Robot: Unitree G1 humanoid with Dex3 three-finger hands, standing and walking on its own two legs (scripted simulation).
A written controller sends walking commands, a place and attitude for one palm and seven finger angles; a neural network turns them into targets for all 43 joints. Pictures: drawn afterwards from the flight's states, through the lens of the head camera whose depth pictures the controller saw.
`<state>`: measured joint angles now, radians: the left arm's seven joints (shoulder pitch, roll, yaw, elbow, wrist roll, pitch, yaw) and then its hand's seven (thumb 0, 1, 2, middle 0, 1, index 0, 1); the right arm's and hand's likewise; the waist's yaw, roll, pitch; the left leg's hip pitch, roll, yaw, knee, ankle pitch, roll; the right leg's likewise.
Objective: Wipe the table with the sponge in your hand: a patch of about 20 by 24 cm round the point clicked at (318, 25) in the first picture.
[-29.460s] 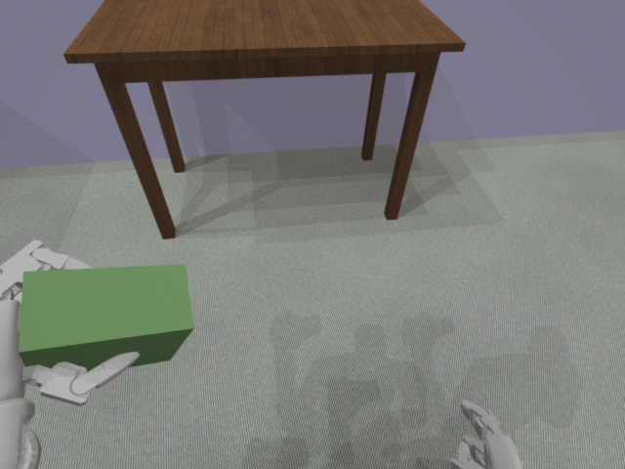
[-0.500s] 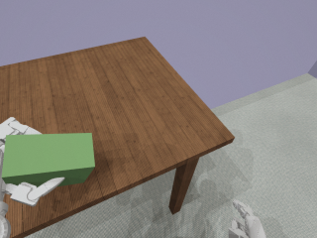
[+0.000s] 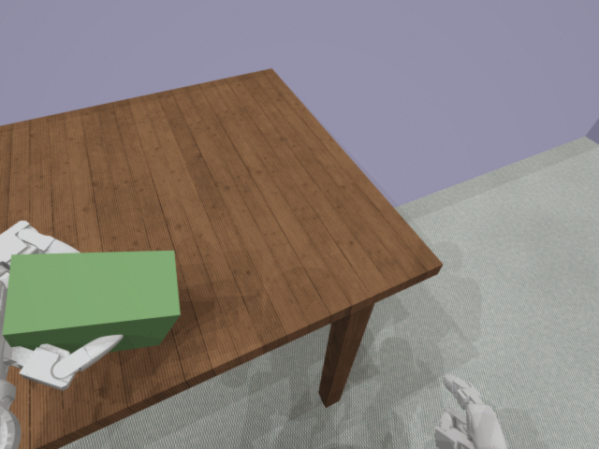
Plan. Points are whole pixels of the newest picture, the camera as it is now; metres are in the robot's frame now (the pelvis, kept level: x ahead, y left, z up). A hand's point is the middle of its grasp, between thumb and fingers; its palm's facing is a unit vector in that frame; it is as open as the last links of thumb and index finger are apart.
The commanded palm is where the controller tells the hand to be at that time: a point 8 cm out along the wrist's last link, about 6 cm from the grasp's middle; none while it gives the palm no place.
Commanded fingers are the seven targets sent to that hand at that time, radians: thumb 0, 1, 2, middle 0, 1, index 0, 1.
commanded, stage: shuffle to correct the standing spot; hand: left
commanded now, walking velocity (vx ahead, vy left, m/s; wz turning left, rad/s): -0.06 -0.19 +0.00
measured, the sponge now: (123, 305) +0.23 +0.20 +0.14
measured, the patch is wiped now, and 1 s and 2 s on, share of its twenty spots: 0.00 0.00 0.00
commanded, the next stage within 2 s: come to a stop and stand still in 0.04 s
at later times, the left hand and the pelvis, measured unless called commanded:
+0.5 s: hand (56, 340) +0.19 +0.24 +0.15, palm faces +0.27 -0.87 -0.40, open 10.1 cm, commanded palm +0.14 +0.29 +0.18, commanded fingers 0.00 0.10 1.30 -1.20 -1.60 -1.20 -1.60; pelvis -0.03 +0.02 +0.00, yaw -3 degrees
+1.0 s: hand out of the picture +0.19 +0.32 +0.17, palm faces +0.38 -0.86 -0.34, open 10.1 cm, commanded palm +0.14 +0.35 +0.18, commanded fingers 0.00 0.10 1.30 -1.20 -1.60 -1.20 -1.60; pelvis -0.03 +0.08 +0.01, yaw -2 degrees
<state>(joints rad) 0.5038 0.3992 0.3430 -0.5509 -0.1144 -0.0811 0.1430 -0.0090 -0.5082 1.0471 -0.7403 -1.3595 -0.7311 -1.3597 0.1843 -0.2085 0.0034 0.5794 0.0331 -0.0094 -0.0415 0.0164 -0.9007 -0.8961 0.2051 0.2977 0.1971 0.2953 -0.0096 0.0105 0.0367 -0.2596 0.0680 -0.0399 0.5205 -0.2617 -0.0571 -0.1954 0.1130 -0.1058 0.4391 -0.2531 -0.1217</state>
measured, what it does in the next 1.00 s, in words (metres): shifts its weight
